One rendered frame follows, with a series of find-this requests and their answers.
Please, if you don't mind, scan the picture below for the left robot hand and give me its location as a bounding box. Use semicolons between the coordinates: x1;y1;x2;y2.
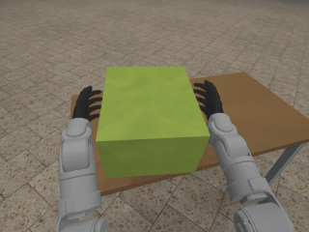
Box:
72;85;102;122

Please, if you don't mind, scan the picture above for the carton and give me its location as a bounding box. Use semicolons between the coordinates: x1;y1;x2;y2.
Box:
96;66;211;179

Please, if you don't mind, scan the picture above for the right robot upper arm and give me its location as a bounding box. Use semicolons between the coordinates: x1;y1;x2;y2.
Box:
234;202;295;232

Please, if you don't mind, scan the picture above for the left robot forearm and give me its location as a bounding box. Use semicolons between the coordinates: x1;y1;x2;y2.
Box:
56;118;102;232

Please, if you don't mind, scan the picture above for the right robot hand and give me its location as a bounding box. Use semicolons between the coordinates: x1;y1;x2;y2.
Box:
193;80;224;120

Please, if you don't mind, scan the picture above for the left robot upper arm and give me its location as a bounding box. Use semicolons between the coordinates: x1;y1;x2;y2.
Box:
60;217;111;232

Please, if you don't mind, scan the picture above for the right robot forearm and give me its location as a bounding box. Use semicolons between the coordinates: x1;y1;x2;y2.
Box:
207;113;295;232

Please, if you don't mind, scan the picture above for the table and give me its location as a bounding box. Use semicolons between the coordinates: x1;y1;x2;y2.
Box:
70;72;309;197

